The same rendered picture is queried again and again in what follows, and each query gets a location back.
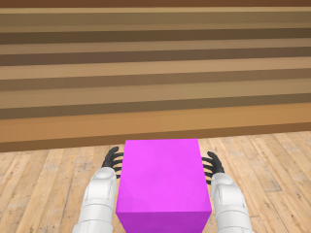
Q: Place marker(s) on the robot left forearm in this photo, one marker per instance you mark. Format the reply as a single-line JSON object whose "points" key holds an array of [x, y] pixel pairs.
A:
{"points": [[98, 203]]}

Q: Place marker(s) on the robot right hand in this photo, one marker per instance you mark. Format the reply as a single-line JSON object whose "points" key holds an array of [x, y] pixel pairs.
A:
{"points": [[216, 168]]}

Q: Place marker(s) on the robot left hand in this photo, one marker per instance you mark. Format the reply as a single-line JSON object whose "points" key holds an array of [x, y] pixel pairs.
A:
{"points": [[110, 162]]}

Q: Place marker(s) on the carton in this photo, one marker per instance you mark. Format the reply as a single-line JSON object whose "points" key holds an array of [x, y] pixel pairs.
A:
{"points": [[162, 187]]}

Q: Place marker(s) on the robot right forearm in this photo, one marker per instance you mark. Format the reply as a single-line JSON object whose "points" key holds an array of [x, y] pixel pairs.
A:
{"points": [[230, 206]]}

